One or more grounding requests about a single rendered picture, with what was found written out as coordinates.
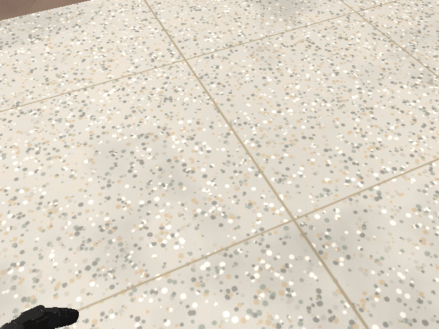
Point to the left robot hand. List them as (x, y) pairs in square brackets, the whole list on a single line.
[(40, 317)]

